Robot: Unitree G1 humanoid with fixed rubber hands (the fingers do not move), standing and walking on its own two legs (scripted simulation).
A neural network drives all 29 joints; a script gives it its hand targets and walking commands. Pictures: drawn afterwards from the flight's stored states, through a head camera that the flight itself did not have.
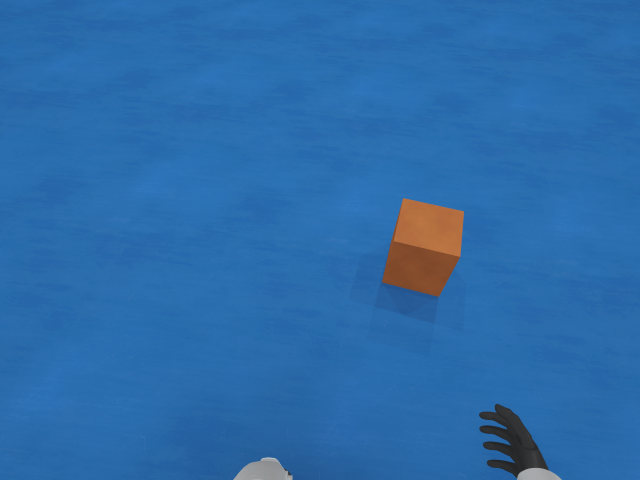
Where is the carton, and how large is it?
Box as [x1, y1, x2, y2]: [382, 198, 463, 296]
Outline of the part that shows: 403,198 392,236 382,282 438,296 460,254 463,211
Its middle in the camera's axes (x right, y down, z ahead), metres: +0.36 +0.02 +1.38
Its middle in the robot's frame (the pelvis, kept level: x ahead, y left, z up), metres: +0.96 -0.24 -0.63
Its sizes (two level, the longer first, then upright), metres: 0.210 0.200 0.250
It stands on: the floor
